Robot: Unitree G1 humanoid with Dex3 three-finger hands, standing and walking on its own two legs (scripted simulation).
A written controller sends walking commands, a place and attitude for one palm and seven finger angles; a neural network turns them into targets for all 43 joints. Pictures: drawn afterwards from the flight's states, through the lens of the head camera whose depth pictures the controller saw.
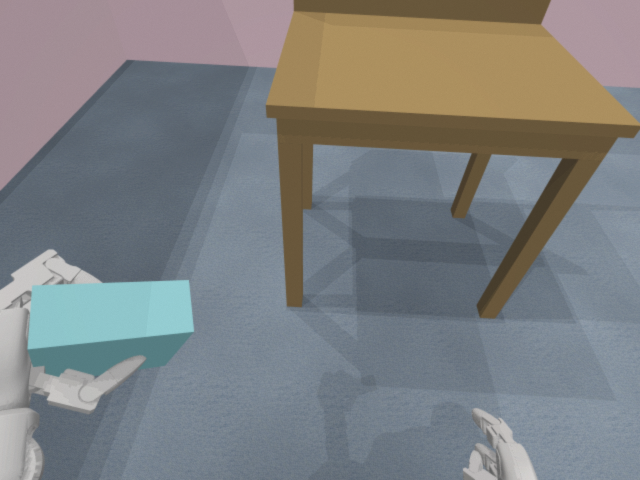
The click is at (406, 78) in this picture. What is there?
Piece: table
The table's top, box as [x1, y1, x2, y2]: [266, 11, 639, 137]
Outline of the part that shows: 266,102 267,117 620,137 633,137 639,129 639,123 540,24 294,11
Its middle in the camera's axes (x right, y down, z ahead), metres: +0.30 -0.49 +1.08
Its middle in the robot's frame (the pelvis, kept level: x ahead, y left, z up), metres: +1.16 -0.23 +0.04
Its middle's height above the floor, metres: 0.81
